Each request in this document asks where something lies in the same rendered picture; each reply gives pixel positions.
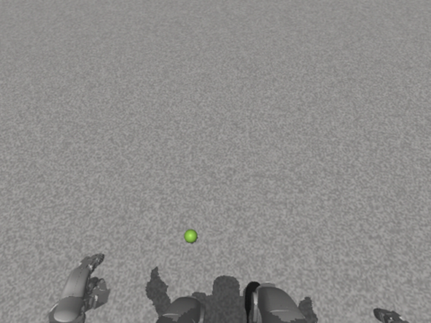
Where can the ball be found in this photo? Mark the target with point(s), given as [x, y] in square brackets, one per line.
[190, 235]

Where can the left robot arm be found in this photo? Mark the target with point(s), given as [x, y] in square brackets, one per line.
[67, 310]

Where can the left robot hand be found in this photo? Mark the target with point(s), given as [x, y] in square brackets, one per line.
[79, 284]

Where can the right robot foot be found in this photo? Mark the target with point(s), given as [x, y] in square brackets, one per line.
[249, 289]

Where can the right robot hand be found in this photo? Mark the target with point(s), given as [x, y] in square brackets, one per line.
[386, 316]

